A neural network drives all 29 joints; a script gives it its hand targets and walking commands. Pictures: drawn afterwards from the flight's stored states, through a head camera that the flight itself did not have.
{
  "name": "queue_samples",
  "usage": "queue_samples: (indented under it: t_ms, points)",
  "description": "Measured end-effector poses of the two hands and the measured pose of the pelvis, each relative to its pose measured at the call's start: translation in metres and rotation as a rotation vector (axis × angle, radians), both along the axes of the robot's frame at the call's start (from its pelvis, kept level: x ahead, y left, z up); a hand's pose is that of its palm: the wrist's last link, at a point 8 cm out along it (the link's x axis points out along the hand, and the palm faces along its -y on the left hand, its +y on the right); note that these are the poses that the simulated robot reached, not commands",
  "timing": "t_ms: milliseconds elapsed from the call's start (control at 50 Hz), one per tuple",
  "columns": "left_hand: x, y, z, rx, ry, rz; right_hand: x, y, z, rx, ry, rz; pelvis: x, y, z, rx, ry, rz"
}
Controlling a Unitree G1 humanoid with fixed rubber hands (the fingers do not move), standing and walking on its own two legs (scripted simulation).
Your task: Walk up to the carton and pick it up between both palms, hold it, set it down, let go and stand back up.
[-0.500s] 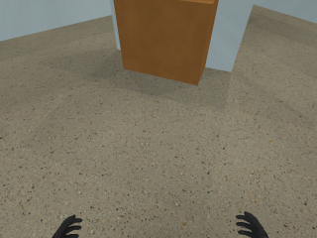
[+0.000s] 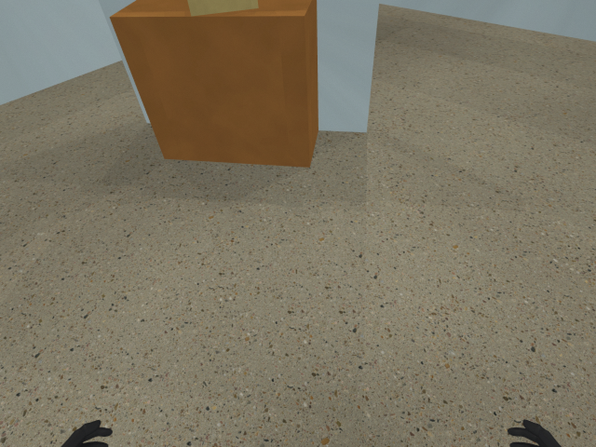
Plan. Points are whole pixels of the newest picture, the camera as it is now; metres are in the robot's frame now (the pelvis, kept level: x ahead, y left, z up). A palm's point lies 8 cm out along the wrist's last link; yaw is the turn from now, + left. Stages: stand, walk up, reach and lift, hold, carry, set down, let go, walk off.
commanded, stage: walk up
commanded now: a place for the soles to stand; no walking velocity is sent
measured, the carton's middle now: out of the picture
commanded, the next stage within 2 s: none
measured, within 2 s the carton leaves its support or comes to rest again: neither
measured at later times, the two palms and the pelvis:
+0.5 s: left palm (62, 388) +0.27 +0.38 -0.08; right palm (445, 281) +0.38 -0.25 -0.04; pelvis +0.20 +0.06 +0.00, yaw -1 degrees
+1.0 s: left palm (128, 232) +0.58 +0.35 -0.06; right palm (442, 297) +0.39 -0.26 -0.10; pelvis +0.42 +0.05 +0.00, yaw -12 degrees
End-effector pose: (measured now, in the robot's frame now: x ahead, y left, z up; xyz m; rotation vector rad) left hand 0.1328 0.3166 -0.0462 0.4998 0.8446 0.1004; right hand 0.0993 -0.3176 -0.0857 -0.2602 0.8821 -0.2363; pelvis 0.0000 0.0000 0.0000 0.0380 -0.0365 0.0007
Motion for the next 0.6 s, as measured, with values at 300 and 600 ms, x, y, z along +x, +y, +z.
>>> queue_samples:
  t_ms: [300,600]
  points:
    - [0.034,0.017,-0.012,-0.005,0.109,0.104,0.183,0.022,0.039,-0.004,-0.103,0.125,0.104,0.007,0.012,-0.048,0.041,-0.02]
    - [0.197,0.073,-0.025,-0.038,0.136,0.025,0.255,0.07,0.045,-0.044,-0.047,0.017,0.243,0.075,0.016,-0.063,-0.004,-0.073]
